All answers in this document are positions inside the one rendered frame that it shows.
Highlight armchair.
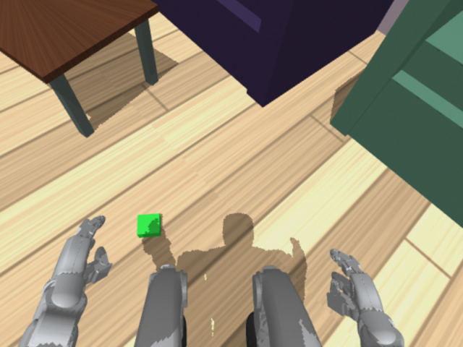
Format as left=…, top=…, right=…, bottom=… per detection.
left=330, top=0, right=463, bottom=228

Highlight right robot arm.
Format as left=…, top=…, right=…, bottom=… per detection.
left=357, top=311, right=404, bottom=347

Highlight right robot hand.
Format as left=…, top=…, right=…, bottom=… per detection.
left=327, top=249, right=384, bottom=322

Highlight coffee table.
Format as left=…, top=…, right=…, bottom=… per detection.
left=0, top=0, right=159, bottom=138

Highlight left robot arm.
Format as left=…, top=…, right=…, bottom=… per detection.
left=18, top=273, right=88, bottom=347

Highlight small box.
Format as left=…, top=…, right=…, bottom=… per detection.
left=137, top=213, right=161, bottom=238

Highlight left robot hand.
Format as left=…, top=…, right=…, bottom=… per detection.
left=51, top=215, right=112, bottom=285

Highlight sofa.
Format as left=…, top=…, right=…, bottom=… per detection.
left=151, top=0, right=394, bottom=107

